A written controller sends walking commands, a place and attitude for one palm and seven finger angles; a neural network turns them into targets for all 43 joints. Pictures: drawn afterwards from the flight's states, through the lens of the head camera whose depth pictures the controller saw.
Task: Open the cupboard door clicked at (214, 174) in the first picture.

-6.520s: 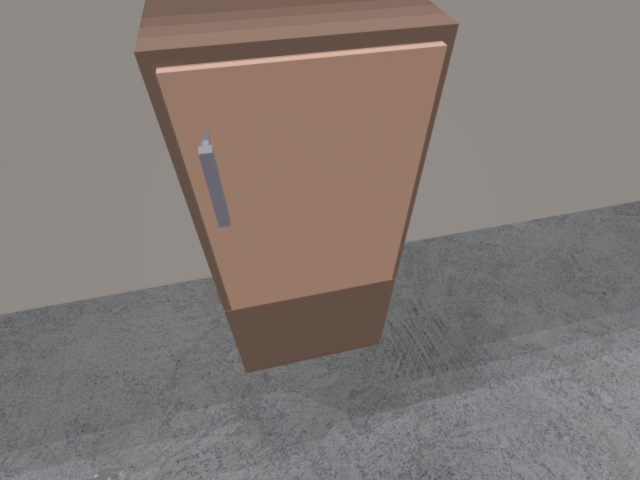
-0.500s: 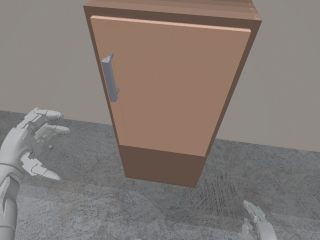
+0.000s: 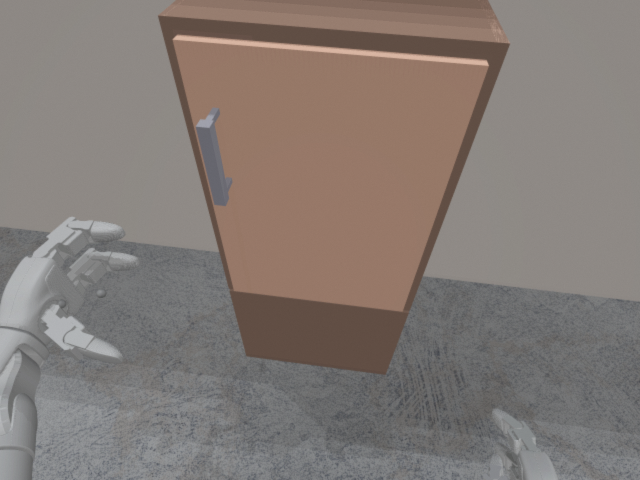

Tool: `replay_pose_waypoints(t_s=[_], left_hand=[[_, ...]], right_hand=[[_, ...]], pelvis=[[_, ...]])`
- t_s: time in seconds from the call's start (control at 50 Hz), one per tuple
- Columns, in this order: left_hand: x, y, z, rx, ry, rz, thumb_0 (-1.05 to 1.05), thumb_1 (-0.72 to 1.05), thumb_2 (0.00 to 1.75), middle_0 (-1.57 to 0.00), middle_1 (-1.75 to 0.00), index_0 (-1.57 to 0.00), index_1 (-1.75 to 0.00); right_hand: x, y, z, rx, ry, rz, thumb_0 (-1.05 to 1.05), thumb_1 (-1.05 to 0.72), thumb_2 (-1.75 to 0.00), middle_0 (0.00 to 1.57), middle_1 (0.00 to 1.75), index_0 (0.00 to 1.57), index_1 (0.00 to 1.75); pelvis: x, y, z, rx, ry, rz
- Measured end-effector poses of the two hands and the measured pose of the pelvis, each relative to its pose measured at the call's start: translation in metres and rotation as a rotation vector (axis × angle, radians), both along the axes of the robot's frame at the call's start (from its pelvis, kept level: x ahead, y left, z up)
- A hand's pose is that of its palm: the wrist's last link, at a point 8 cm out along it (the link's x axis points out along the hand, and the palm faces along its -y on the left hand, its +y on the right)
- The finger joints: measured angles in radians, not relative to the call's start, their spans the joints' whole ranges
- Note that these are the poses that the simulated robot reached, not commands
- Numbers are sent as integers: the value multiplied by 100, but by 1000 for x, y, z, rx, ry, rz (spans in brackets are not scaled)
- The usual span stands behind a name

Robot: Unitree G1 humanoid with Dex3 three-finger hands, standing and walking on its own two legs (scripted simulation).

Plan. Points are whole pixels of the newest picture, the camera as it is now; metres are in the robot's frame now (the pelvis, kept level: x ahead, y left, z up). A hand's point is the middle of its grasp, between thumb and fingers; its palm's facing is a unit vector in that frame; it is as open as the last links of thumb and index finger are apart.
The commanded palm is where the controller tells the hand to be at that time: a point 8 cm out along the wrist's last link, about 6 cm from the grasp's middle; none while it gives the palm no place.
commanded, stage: raise the hand with hooked fingers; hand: left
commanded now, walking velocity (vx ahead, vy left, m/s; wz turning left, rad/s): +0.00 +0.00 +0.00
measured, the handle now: (217, 158) +0.56 +0.21 +0.10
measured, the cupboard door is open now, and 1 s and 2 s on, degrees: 0 0 0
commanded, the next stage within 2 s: move the hooked fingers beside the handle in 0.02 s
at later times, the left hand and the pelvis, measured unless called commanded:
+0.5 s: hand (119, 259) +0.33 +0.27 +0.11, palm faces -0.04 -1.00 +0.01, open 14.0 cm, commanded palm +0.32 +0.32 +0.11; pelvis +0.00 +0.00 +0.00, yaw +0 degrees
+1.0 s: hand (145, 216) +0.41 +0.27 +0.11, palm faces -0.05 -1.00 +0.02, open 14.0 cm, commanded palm +0.39 +0.32 +0.11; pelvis +0.01 +0.00 -0.01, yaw -1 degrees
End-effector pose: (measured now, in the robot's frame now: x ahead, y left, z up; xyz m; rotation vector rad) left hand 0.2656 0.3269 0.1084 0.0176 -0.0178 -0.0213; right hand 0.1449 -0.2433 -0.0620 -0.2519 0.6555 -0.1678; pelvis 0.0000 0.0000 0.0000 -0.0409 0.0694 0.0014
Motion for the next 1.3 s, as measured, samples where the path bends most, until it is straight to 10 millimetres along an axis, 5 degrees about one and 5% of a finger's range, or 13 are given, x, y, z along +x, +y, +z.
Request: replay_pose_waypoints(t_s=[0.22, 0.36, 0.64, 1.3], left_hand=[[2, 6, 0, -12, 15, 7, -1, -50, 30, -31, -120, -30, -120], [21, 5, 1, -17, -3, -4, -1, -50, 30, -30, -120, -30, -120], [75, -2, 0, -18, 14, -22, -1, -50, 30, -30, -120, -30, -120], [166, 6, -8, -45, 51, -23, -1, -50, 30, -30, -120, -30, -120]], right_hand=[[9, 6, 0, 7, -15, 25, 1, -91, -90, 20, 30, 21, 30], [4, 1, -4, -16, 20, 19, 1, -91, -90, 20, 30, 21, 30], [-29, -11, -18, -20, 150, -54, 1, -91, -90, 20, 30, 21, 30], [-89, -29, -39, -60, 436, -174, 0, -91, -90, 20, 30, 21, 30]], pelvis=[[-1, 0, 0, 0, 4, 5], [-3, 0, -2, -4, 12, 12], [2, 2, -4, 0, 53, -8], [10, 3, -16, -10, 171, -28]])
